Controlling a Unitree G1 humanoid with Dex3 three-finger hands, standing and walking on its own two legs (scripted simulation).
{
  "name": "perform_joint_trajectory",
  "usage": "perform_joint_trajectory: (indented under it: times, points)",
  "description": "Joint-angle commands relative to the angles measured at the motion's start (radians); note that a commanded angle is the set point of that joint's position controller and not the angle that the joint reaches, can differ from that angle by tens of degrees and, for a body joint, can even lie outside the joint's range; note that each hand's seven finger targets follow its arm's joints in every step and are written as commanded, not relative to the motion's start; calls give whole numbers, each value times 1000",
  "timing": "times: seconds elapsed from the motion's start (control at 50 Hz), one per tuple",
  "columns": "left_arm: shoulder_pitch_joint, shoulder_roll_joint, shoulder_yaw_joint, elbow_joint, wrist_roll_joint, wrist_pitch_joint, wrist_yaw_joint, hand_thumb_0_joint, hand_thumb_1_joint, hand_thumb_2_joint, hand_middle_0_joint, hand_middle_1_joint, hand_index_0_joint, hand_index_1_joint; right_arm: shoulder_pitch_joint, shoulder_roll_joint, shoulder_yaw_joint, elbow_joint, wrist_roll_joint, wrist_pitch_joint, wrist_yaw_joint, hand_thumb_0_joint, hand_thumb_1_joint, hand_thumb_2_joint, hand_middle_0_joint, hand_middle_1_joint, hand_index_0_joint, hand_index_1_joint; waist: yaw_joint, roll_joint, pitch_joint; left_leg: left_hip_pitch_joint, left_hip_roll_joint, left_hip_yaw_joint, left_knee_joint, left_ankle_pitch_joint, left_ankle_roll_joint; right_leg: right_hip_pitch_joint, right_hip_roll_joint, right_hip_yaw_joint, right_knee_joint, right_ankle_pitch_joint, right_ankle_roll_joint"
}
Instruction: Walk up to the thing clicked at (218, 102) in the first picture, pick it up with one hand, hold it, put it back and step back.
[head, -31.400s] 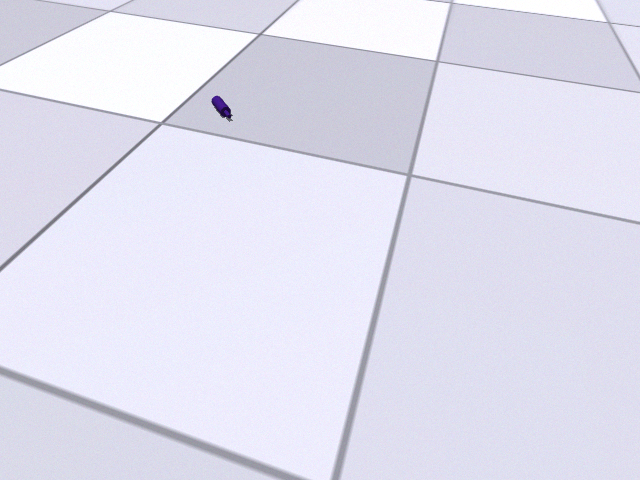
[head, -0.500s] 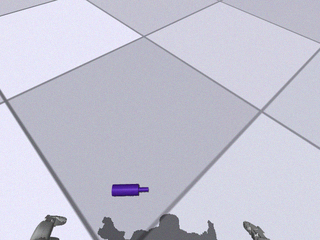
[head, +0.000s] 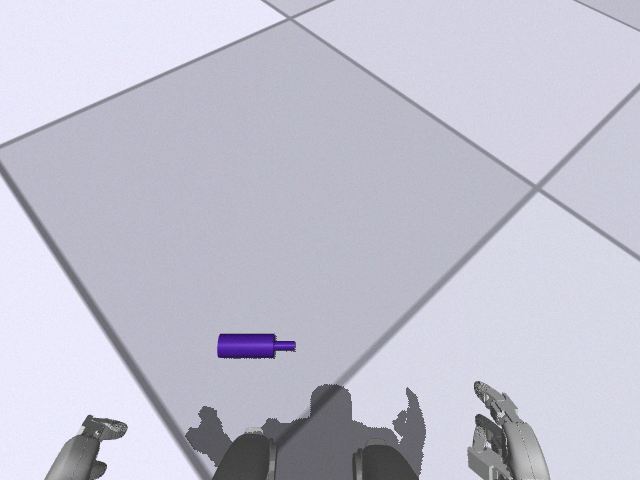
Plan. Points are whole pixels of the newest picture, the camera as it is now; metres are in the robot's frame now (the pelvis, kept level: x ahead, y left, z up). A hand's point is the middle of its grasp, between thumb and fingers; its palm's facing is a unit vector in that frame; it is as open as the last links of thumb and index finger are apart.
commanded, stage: rise first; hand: left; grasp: from above
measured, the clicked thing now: (257, 345) +0.46 +0.15 -0.64
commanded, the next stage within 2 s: none
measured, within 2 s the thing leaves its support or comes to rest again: neither
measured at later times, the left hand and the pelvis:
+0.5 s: hand (165, 417) +0.23 +0.26 -0.30, palm faces -0.43 -0.45 -0.78, open 14.2 cm; pelvis -0.06 -0.01 -0.16, yaw -1 degrees
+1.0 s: hand (201, 371) +0.34 +0.24 -0.43, palm faces -0.45 -0.07 -0.89, open 13.9 cm; pelvis -0.10 -0.01 -0.28, yaw -4 degrees
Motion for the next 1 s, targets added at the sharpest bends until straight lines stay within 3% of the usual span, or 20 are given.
perform_joint_trajectory:
  times: [0.0, 0.02, 0.06, 0.14, 0.24, 0.34, 0.38, 0.42, 0.48, 0.5, 0.54, 0.66, 0.7, 0.74, 0.78, 0.8, 0.84, 0.92, 0.98]
  points:
    - [77, 171, 74, -153, 25, -17, 23, 0, -572, 959, -80, -1043, -80, -1041, 4, -153, -70, -137, 3, -54, -9, 0, -922, -905, 200, 300, 200, 300, 9, 61, -267, 216, -1, -7, -121, 378, 1, 77, 19, -21, -86, 306, -40]
    - [79, 177, 78, -170, 27, -18, 25, 0, -587, 971, -79, -1033, -74, -1036, 3, -156, -73, -140, 2, -55, -7, 0, -923, -906, 200, 300, 200, 300, 11, 56, -270, 200, 1, -8, -113, 364, 0, 72, 18, -22, -76, 297, -41]
    - [14, 180, 62, -152, 49, -28, 28, 0, -600, 966, -87, -1037, -83, -1038, -1, -157, -68, -133, 5, -60, -8, 0, -942, -911, 200, 300, 200, 300, -11, 47, -262, 157, -1, -6, -81, 330, 5, 29, 20, -18, -53, 282, -40]
    - [-147, 217, 61, -26, 122, -92, 31, 0, -606, 963, -90, -1038, -86, -1039, -28, -172, -68, -104, -1, -81, -6, 0, -949, -913, 200, 300, 200, 300, -28, 44, -209, 10, -1, -15, 9, 188, 5, -147, 17, -16, 51, 164, -43]
    - [-305, 218, 12, 47, 232, -219, 57, 0, -576, 970, -85, -1046, -86, -1043, -42, -190, -77, -60, -5, -108, 12, 0, -930, -908, 200, 300, 200, 300, -33, 72, -345, -91, -10, -15, 142, 147, 0, -297, 14, -8, 210, 135, -45]
    - [-442, 331, 60, 143, 355, -301, 123, 0, -579, 1000, -97, -1024, -85, -1036, -48, -216, -89, -8, -2, -103, 21, 0, -918, -906, 200, 300, 200, 300, -8, 92, -470, -203, -14, -6, 286, 170, 2, -422, 18, -5, 345, 160, -45]
    - [-505, 337, 47, 181, 402, -309, 150, 0, -583, 1014, -88, -1034, -75, -1047, -41, -221, -90, 15, 0, -91, 25, 0, -911, -904, 201, 300, 200, 300, -7, 101, -508, -241, -16, -3, 335, 199, 3, -466, 18, -8, 387, 181, -48]
    - [-576, 377, 66, 240, 446, -306, 175, 0, -600, 1025, -89, -1038, -74, -1053, -30, -226, -93, 38, 1, -78, 29, 0, -919, -907, 201, 300, 200, 300, 5, 90, -555, -287, -17, 6, 387, 221, 5, -481, 19, -10, 418, 200, -47]
    - [-737, 389, 47, 319, 504, -307, 202, 0, -559, 1017, -77, -1039, -68, -1048, -9, -225, -97, 69, -4, -61, 38, 0, -893, -899, 200, 300, 200, 300, -10, 37, -621, -384, -22, 26, 481, 198, 19, -493, 25, -5, 446, 206, -40]
    - [-787, 375, 28, 365, 524, -309, 205, 0, -536, 1008, -80, -1032, -73, -1040, -5, -221, -97, 79, -8, -58, 41, 0, -878, -895, 200, 300, 200, 300, -16, 30, -610, -432, -24, 28, 498, 152, 19, -519, 25, -9, 460, 165, -40]
    - [-882, 425, 37, 411, 559, -321, 212, 0, -490, 987, -119, -974, -107, -988, 11, -224, -103, 98, -12, -50, 44, 0, -866, -893, 200, 300, 200, 300, -15, 16, -635, -487, -24, 38, 540, 109, 21, -525, 26, -8, 478, 126, -37]
    - [-1097, 472, 9, 543, 659, -368, 233, 0, -460, 971, -132, -956, -125, -965, 36, -227, -107, 127, -34, -21, 53, 0, -865, -893, 200, 300, 200, 300, -40, 19, -649, -582, -22, 34, 614, -18, 23, -636, 33, -28, 541, -21, -44]
    - [-1159, 466, -9, 575, 694, -385, 248, 0, -477, 985, -106, -986, -103, -990, 42, -224, -101, 138, -42, -10, 55, 0, -862, -891, 200, 300, 200, 300, -54, 41, -626, -615, -22, 29, 629, -63, 21, -694, 35, -39, 570, -68, -48]
    - [-1193, 508, 7, 632, 737, -396, 272, 0, -503, 1002, -84, -1008, -84, -1008, 43, -229, -97, 145, -46, 2, 57, 0, -872, -894, 200, 300, 200, 300, -57, 48, -595, -649, -24, 22, 639, -107, 21, -744, 39, -50, 595, -120, -52]
    - [-1226, 509, -1, 663, 771, -402, 295, 0, -508, 1007, -84, -992, -83, -993, 46, -231, -88, 154, -50, 15, 60, 0, -876, -894, 200, 300, 200, 300, -64, 65, -590, -660, -26, 18, 653, -127, 22, -786, 39, -59, 618, -136, -55]
    - [-1247, 499, -9, 672, 784, -404, 306, 0, -499, 995, -92, -991, -93, -990, 48, -226, -83, 161, -57, 20, 63, 0, -881, -896, 200, 300, 200, 300, -70, 85, -579, -660, -26, 17, 659, -124, 22, -802, 36, -64, 629, -126, -55]
    - [-1309, 548, 10, 685, 813, -409, 331, 0, -517, 1014, -102, -966, -93, -976, 52, -229, -78, 167, -63, 30, 65, 0, -882, -897, 200, 300, 200, 300, -77, 112, -594, -653, -27, 12, 664, -128, 20, -822, 37, -72, 656, -126, -58]
    - [-1368, 537, -7, 743, 868, -407, 364, 0, -524, 1012, -100, -960, -92, -968, 82, -229, -67, 194, -79, 47, 73, 0, -893, -899, 200, 299, 200, 299, -97, 153, -624, -637, -24, 14, 716, -50, 20, -865, 35, -85, 705, -38, -61]
    - [-1392, 531, -23, 802, 903, -404, 385, 0, -535, 1017, -103, -946, -92, -957, 90, -235, -61, 214, -89, 55, 79, 0, -897, -900, 200, 299, 200, 299, -111, 193, -593, -644, -18, -1, 724, -52, 14, -925, 32, -100, 747, -31, -63]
